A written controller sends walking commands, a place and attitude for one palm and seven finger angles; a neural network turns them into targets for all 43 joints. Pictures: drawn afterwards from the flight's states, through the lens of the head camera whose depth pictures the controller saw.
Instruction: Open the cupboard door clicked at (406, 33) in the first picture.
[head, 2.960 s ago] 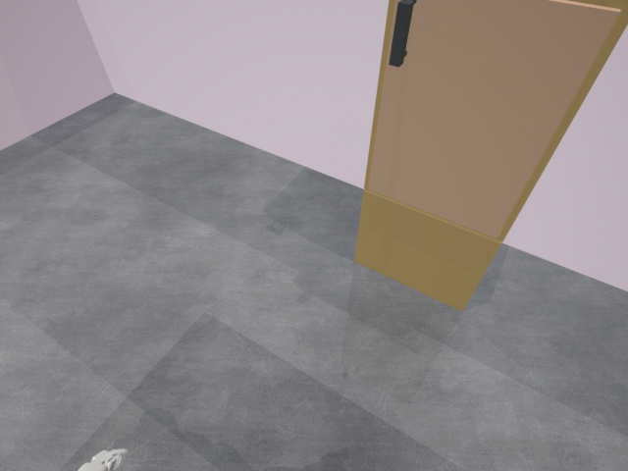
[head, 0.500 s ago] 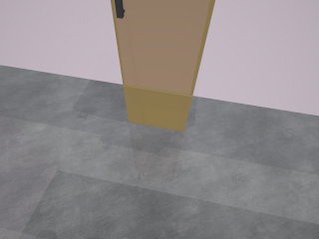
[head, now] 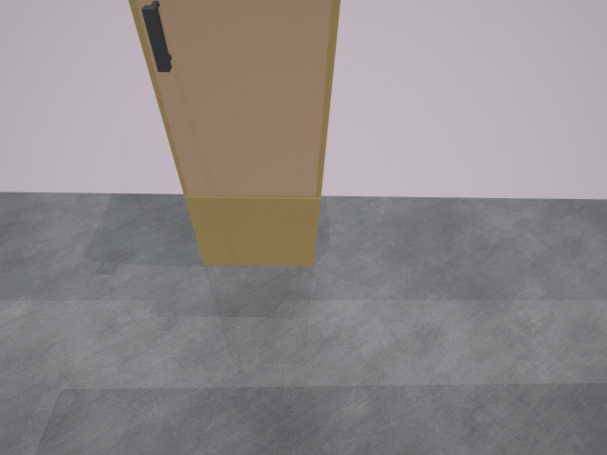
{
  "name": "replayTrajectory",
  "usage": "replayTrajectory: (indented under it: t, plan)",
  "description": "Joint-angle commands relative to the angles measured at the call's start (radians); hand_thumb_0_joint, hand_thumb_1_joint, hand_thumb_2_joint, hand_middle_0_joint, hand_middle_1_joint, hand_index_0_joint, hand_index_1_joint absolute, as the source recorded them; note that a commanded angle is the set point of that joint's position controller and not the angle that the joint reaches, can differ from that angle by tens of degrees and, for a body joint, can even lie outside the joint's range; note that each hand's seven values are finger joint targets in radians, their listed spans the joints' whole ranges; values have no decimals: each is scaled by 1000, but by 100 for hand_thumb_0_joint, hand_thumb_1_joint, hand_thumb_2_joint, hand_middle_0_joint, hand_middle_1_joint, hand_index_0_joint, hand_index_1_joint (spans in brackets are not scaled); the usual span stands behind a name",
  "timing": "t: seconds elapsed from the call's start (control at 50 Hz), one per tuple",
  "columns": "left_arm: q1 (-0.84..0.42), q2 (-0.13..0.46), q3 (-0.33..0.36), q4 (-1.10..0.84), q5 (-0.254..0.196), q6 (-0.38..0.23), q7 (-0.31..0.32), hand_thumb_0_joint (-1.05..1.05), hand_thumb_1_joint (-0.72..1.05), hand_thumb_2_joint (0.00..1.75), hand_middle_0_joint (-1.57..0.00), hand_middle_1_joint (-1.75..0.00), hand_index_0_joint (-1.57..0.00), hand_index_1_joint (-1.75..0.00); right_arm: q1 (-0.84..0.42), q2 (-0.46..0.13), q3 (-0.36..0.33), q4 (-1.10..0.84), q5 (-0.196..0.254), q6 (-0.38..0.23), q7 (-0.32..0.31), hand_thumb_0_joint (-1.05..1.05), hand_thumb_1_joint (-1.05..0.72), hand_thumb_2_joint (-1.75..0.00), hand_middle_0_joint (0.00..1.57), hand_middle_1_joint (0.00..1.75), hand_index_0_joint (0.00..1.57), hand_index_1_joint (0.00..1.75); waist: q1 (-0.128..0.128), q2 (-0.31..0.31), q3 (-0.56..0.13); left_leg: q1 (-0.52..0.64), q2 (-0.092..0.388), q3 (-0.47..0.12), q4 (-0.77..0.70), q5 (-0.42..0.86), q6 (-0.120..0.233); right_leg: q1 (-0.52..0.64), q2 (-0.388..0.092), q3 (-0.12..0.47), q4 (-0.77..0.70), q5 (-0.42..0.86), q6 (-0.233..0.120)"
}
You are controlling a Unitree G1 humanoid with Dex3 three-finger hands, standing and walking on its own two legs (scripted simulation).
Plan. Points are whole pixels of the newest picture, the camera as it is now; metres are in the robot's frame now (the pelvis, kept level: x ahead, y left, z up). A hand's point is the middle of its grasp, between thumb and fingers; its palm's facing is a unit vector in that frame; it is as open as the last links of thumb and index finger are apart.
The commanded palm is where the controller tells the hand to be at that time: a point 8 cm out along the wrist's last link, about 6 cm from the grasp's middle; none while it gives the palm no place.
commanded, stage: take the last steps up to it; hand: left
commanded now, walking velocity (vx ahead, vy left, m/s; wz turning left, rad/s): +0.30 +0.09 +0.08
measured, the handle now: (160, 36) +0.90 +0.32 +0.14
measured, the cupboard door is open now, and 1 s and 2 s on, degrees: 0 0 0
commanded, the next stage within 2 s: come to a stop and stand still in 0.76 s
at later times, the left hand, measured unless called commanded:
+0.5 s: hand out of the picture +0.09 +0.19 -0.18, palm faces +0.16 -0.97 -0.19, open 7.3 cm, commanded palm none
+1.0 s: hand (146, 317) +0.40 +0.30 -0.18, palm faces +0.08 -0.98 -0.19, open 7.4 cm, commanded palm none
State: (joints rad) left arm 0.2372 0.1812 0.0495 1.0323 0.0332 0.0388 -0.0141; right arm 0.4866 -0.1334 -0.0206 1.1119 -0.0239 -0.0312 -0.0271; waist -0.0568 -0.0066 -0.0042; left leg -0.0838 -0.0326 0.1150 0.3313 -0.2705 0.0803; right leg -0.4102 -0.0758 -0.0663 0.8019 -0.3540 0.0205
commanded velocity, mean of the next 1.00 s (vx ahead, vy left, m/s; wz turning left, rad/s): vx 0.16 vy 0.03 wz -0.01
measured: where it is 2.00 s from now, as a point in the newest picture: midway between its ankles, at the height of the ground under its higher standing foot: outside the picture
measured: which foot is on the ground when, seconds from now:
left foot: down 0.00-0.14, up 0.16-0.54, down 0.56-1.00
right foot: up 0.00-0.10, down 0.12-0.58, up 0.60-1.00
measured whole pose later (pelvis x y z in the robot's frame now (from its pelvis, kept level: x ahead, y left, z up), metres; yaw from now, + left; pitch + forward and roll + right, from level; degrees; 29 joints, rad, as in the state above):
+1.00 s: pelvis +0.33 +0.12 -0.01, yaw +2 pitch -1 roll +1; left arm 0.17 0.16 0.05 1.04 0.02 0.01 0.03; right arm 0.35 -0.11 -0.02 1.12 -0.02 -0.04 -0.04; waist -0.02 -0.03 0.02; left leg -0.09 -0.04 0.22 0.37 -0.27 0.09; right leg -0.46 -0.08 -0.06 0.84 -0.24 0.02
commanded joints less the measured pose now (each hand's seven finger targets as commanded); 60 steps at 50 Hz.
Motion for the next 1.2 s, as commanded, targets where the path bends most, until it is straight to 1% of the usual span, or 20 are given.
replayTrajectory:
  t: [0.0,0.08,0.12,0.14,0.22,0.28,0.46,0.5,0.54,0.56,0.58,0.66,0.74,0.88,1.06,1.1,1.12,1.14,1.16,1.18]
  plan:
    - [-110,17,0,-101,-3,-51,2,0,90,90,-20,-30,-20,-30,57,-141,-28,-12,-6,-22,-7,0,-90,-90,20,30,20,30,14,114,101,-26,289,-279,-135,43,122,-35,7,-33,-133,-14,-12]
    - [97,56,18,-18,-2,-78,17,0,90,90,-20,-30,-20,-30,37,-101,-19,9,9,-28,-1,0,-90,-90,20,30,20,30,114,2,6,-226,185,-131,128,103,27,421,-25,-1,-384,144,-45]
    - [320,210,53,45,-7,-94,36,0,90,90,-20,-30,-20,-30,0,-75,-17,-52,8,-31,11,0,-90,-90,20,30,20,30,178,-274,-59,-602,42,-13,586,-292,-56,700,-437,531,-562,8,-212]
    - [312,205,54,49,-17,-91,42,0,90,90,-20,-30,-20,-30,-41,-117,-32,-57,-5,-22,14,0,-90,-90,20,30,20,30,172,-160,-7,-622,90,-86,721,-275,-56,585,-452,527,-608,-75,-235]
    - [167,40,24,25,-6,-107,47,0,90,90,-20,-30,-20,-30,-82,-26,-38,-46,-9,7,33,0,-90,-90,20,30,20,30,87,-19,187,-586,167,-104,784,-44,-79,263,-312,245,-652,24,-158]
    - [156,44,12,23,-5,-121,41,0,90,90,-20,-30,-20,-30,-71,-12,-40,-59,-11,26,46,0,-90,-90,20,30,20,30,49,-96,167,-546,166,-58,724,46,-112,222,-238,65,-648,221,-121]
    - [183,133,22,45,3,-122,41,0,90,90,-20,-30,-20,-30,-315,-65,-38,-179,2,5,83,0,-90,-90,20,30,20,30,76,-174,168,-402,145,16,365,118,-87,244,-225,-20,-575,347,-94]
    - [183,153,29,47,2,-115,41,0,90,90,-20,-30,-20,-30,-259,-95,-45,-168,-1,-5,75,0,-90,-90,20,30,20,30,44,-151,118,-262,111,42,291,69,-68,259,-224,-37,-449,446,-92]
    - [209,115,25,47,-8,-107,35,0,90,90,-20,-30,-20,-30,27,-225,-73,-90,-20,-18,50,0,-90,-90,20,30,20,30,-67,100,-100,145,166,-43,190,153,-43,150,-115,-115,-20,327,-42]
    - [270,49,17,31,-23,-101,25,0,90,90,-20,-30,-20,-30,100,-340,-100,-70,-20,-25,34,0,-90,-90,20,30,20,30,-62,421,-209,329,427,-403,85,250,34,-95,48,-130,314,-238,-3]
    - [215,61,16,6,-20,-100,30,0,90,90,-20,-30,-20,-30,98,-346,-93,-65,-2,-16,23,0,-90,-90,20,30,20,30,-69,380,-230,307,470,-481,-7,249,74,-162,47,10,486,-274,-32]
    - [133,37,19,39,-11,-89,13,0,90,90,-20,-30,-20,-30,-168,-157,-41,-114,0,-43,7,0,-90,-90,20,30,20,30,31,88,-9,-46,362,-199,-44,352,43,-142,-74,53,509,13,-28]
    - [210,-4,16,58,-3,-53,17,0,90,90,-20,-30,-20,-30,-174,-109,-25,-88,8,-55,0,0,-90,-90,20,30,20,30,89,97,8,-128,308,-95,-114,389,42,-77,-56,39,396,86,-9]
    - [77,-9,8,11,-8,-31,30,0,90,90,-20,-30,-20,-30,-113,-93,-21,-52,3,-47,-12,0,-90,-90,20,30,20,30,78,33,70,-53,312,-75,-98,642,46,-109,-43,45,142,144,9]
    - [9,35,12,-39,-8,-16,57,0,90,90,-20,-30,-20,-30,-65,-110,-44,-9,5,17,-32,0,-90,-90,20,30,20,30,49,110,89,10,319,-89,125,923,22,60,22,-11,-219,132,-25]
    - [68,74,25,-33,-5,-27,60,0,90,90,-20,-30,-20,-30,-59,-104,-55,-23,13,28,-32,0,-90,-90,20,30,20,30,65,38,13,-32,251,-45,273,785,-29,188,-33,43,-302,581,-45]
    - [104,117,33,-26,-2,-37,66,0,90,90,-20,-30,-20,-30,-44,-81,-62,-36,20,32,-28,0,-90,-90,20,30,20,30,68,-58,-55,-146,172,2,417,541,-67,306,-167,167,-257,1006,-109]
    - [142,152,40,-11,-5,-45,69,0,90,90,-20,-30,-20,-30,-69,-47,-59,-55,24,39,-22,0,-90,-90,20,30,20,30,86,-140,-96,-287,52,38,601,-131,-114,415,-317,260,-279,1344,-238]
    - [146,154,42,-9,-12,-48,74,0,90,90,-20,-30,-20,-30,-128,-41,-56,-73,27,51,-23,0,-90,-90,20,30,20,30,109,-195,-139,-329,30,-60,756,-397,-106,426,-362,298,-318,1373,-309]
    - [98,136,39,-27,-10,-43,79,0,90,90,-20,-30,-20,-30,-162,-42,-60,-78,22,61,-22,0,-90,-90,20,30,20,30,100,-153,-132,-363,37,-121,838,-371,-104,397,-332,266,-337,1247,-302]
